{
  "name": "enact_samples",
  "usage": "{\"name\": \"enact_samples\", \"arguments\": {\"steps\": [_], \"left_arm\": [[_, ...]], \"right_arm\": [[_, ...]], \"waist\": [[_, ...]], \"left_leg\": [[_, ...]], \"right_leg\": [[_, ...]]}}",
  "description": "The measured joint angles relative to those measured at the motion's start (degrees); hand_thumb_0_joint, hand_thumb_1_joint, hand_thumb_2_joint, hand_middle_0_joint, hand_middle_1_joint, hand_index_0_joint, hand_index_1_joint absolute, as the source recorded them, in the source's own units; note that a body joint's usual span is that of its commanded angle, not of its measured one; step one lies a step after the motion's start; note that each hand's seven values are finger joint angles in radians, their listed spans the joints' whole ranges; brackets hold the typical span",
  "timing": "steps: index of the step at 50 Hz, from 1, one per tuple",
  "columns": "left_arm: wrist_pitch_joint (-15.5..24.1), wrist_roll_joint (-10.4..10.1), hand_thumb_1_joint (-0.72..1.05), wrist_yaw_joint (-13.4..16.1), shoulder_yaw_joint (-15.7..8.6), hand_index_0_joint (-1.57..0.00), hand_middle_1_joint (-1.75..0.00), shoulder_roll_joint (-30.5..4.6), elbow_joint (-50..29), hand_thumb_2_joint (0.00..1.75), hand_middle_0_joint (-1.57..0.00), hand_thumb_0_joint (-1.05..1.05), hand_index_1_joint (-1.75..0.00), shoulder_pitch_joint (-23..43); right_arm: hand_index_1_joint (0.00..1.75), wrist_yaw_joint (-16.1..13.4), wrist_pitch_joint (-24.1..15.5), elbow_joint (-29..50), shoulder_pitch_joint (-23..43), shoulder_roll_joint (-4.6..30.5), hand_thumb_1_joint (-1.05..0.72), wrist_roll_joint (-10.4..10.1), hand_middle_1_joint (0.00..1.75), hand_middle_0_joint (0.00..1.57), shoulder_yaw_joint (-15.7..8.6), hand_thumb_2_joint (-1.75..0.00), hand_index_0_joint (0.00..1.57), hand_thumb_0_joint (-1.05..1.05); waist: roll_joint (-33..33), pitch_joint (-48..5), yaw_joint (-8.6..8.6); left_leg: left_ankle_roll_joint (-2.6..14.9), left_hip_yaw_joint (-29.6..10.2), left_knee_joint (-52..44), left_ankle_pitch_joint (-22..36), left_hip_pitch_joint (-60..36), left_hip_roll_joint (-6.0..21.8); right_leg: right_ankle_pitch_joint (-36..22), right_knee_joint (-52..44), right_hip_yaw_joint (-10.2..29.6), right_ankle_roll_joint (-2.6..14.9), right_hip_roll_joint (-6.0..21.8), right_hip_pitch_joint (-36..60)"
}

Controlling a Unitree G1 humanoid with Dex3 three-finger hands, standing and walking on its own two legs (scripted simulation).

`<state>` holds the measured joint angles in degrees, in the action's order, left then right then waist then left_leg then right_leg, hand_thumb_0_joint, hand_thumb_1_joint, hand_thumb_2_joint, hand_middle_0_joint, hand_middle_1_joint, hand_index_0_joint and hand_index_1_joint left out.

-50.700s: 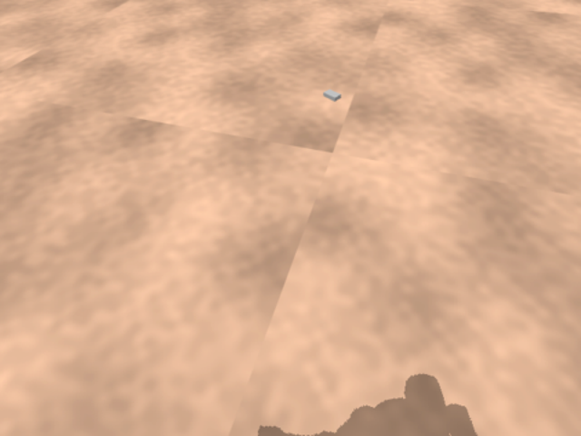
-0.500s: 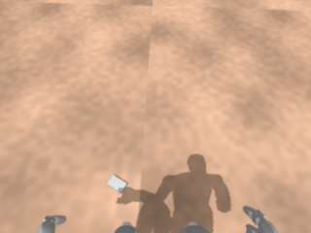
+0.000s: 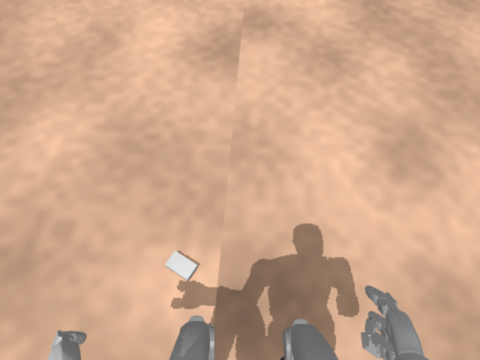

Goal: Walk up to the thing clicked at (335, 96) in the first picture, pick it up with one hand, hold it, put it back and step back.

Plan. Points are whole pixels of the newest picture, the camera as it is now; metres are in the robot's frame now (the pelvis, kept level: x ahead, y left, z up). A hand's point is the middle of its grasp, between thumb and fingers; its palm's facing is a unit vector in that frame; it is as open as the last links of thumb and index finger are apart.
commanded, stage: rise first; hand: left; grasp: from above
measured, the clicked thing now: (181, 265) +0.44 +0.22 -0.64
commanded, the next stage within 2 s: none
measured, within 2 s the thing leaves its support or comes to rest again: neither
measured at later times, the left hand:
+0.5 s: hand (128, 308) +0.26 +0.29 -0.34, palm faces -0.15 -0.36 -0.92, open 13.7 cm
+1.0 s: hand (148, 283) +0.34 +0.28 -0.45, palm faces -0.16 -0.41 -0.90, open 13.8 cm
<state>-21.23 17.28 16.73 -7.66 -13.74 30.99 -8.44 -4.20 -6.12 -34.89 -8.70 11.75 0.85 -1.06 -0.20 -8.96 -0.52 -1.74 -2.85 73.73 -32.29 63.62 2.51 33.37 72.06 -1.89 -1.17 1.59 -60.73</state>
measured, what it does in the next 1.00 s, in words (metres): lowers itself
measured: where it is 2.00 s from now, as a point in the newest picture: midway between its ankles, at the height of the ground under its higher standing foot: outside the picture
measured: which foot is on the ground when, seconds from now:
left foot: down 0.00-1.00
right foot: down 0.00-1.00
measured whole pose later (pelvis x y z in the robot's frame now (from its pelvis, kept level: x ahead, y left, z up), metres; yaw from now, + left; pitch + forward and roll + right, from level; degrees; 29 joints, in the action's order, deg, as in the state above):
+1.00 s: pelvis -0.08 +0.00 -0.29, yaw -6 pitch +35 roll -4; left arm -23.2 35.4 38.2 -22.2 -32.4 91.5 58.3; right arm 14.0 -14.9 -52.4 -7.9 15.9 8.0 0.4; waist -1.6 -5.6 -10.6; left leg -2.0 -6.6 129.9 -37.4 127.7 2.6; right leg 37.8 127.6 -0.6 -2.7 -1.2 -124.8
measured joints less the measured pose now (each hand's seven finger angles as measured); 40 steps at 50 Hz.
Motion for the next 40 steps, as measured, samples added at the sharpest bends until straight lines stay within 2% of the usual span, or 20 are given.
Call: {"name": "enact_samples", "arguments": {"steps": [4,9,15,18,23,27,31,36,40], "left_arm": [[0.3,1.5,-0.57,2.0,0.6,-0.09,-1.01,-0.4,3.0,1.0,-0.11,-0.01,-1.03,2.6],[1.3,5.9,-0.55,5.9,0.7,-0.07,-1.01,-1.5,12.3,1.0,-0.1,-0.01,-1.03,11.3],[0.5,12.6,-0.51,13.5,0.4,-0.07,-1.02,-2.9,24.3,0.99,-0.08,-0.01,-1.03,24.5],[-0.6,14.3,-0.5,17.8,-0.7,-0.08,-1.03,-3.6,30.8,0.98,-0.08,-0.01,-1.03,31.8],[-2.2,15.0,-0.49,22.8,-4.0,-0.11,-1.05,-5.5,39.2,0.97,-0.1,-0.01,-1.04,42.8],[-3.2,14.6,-0.47,24.3,-6.0,-0.14,-1.05,-7.4,43.0,0.95,-0.13,0.0,-1.04,48.8],[-3.9,14.3,-0.45,24.3,-7.9,-0.17,-1.03,-9.1,45.8,0.94,-0.16,0.0,-1.02,52.6],[-3.8,13.3,-0.45,22.7,-9.9,-0.18,-1.01,-11.4,48.5,0.94,-0.18,0.0,-1.01,55.9],[-3.3,14.3,-0.46,21.6,-10.6,-0.17,-1.0,-13.6,52.1,0.96,-0.17,0.0,-1.01,59.1]], "right_arm": [[0.3,-0.2,-0.5,-1.1,0.5,0.4,-0.89,0.3,0.3,0.21,-0.1,-0.9,0.2,0.01],[0.3,0.2,-1.6,-3.7,2.0,1.5,-0.85,1.0,0.3,0.21,0.0,-0.89,0.2,0.01],[0.3,1.9,-2.8,-7.4,5.0,2.8,-0.83,2.0,0.3,0.21,0.4,-0.88,0.2,0.01],[0.3,3.3,-3.7,-9.2,6.5,3.1,-0.85,3.1,0.3,0.2,0.4,-0.89,0.2,0.01],[0.3,6.3,-5.0,-11.6,7.8,2.9,-0.88,5.5,0.3,0.2,0.2,-0.9,0.2,0.01],[0.3,9.0,-5.5,-13.5,8.0,2.3,-0.9,6.8,0.3,0.2,-0.3,-0.9,0.2,0.01],[0.3,11.5,-5.5,-15.5,7.3,1.9,-0.91,7.3,0.3,0.2,-0.3,-0.9,0.2,0.01],[0.3,13.8,-6.0,-17.2,5.2,1.8,-0.91,7.2,0.3,0.2,0.3,-0.91,0.2,0.01],[0.3,15.1,-6.6,-17.9,3.4,2.1,-0.91,7.0,0.3,0.2,0.8,-0.91,0.2,0.01]], "waist": [[-0.1,-0.7,0.24],[0.6,-2.1,0.6],[1.1,-3.9,-0.13],[1.0,-4.0,-1.01],[1.0,-3.4,-2.81],[0.8,-2.4,-4.22],[0.0,-1.2,-5.43],[-0.8,0.0,-6.55],[-1.3,0.7,-7.49]], "left_leg": [[-0.14,-0.3,3.1,-0.7,3.8,-0.1],[-0.39,-0.4,9.5,-1.9,12.0,-0.1],[-0.83,-1.0,19.2,-3.2,25.0,0.2],[-1.04,-1.6,24.1,-3.6,31.2,0.4],[-1.26,-2.5,32.5,-4.2,40.7,0.6],[-1.19,-3.1,38.6,-4.4,47.0,0.7],[-0.84,-3.3,43.5,-4.5,52.0,0.7],[-0.38,-3.1,48.1,-4.5,56.5,0.5],[-0.12,-3.2,51.1,-4.6,59.4,0.4]], "right_leg": [[0.9,3.4,-0.1,0.13,0.0,-3.8],[2.3,10.2,0.2,0.37,0.0,-12.3],[3.6,20.0,0.4,0.58,-0.6,-25.4],[3.9,24.8,0.2,0.66,-0.9,-31.6],[4.2,32.9,0.1,0.57,-1.5,-41.1],[4.1,38.6,0.1,0.27,-1.9,-47.4],[3.9,43.1,0.4,-0.27,-2.2,-52.2],[3.8,47.6,1.0,-0.97,-2.5,-56.7],[3.9,50.4,1.2,-1.33,-2.6,-59.4]]}}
